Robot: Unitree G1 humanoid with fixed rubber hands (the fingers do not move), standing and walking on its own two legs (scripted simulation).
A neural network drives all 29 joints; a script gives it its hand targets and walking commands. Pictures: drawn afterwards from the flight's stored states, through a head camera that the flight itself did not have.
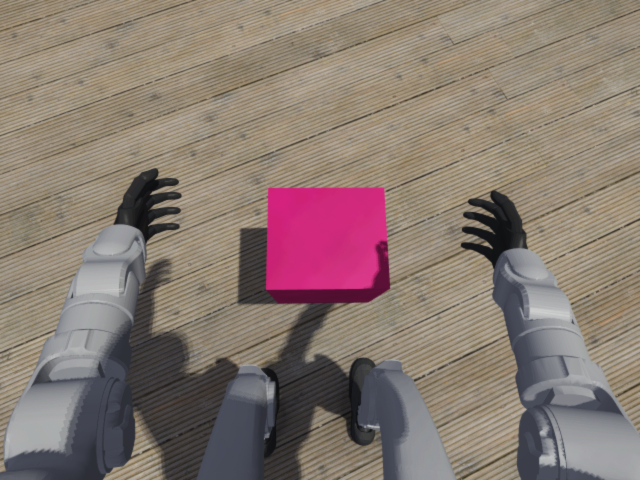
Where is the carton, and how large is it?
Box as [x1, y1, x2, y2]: [266, 187, 389, 302]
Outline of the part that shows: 383,187 268,188 266,289 277,302 369,301 389,288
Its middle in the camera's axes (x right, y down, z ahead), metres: +0.02 +0.04 +0.94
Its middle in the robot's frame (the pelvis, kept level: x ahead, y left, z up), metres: +0.48 -0.02 -0.53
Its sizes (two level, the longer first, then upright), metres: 0.246 0.215 0.299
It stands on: the floor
